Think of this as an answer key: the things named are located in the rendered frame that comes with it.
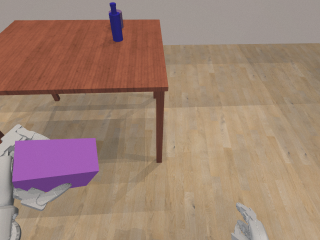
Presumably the robot left hand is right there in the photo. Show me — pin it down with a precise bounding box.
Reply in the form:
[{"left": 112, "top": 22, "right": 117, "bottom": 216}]
[{"left": 0, "top": 124, "right": 72, "bottom": 211}]

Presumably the robot right hand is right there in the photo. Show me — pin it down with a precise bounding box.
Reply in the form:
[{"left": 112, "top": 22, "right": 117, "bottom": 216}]
[{"left": 231, "top": 202, "right": 269, "bottom": 240}]

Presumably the table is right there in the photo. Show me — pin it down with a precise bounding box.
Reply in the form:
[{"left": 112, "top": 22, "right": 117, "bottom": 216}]
[{"left": 0, "top": 19, "right": 169, "bottom": 163}]

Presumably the robot left forearm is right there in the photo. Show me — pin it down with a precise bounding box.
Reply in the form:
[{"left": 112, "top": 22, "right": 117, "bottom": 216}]
[{"left": 0, "top": 205, "right": 22, "bottom": 240}]

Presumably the sponge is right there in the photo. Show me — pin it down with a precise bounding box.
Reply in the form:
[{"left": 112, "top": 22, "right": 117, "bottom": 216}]
[{"left": 12, "top": 138, "right": 99, "bottom": 192}]

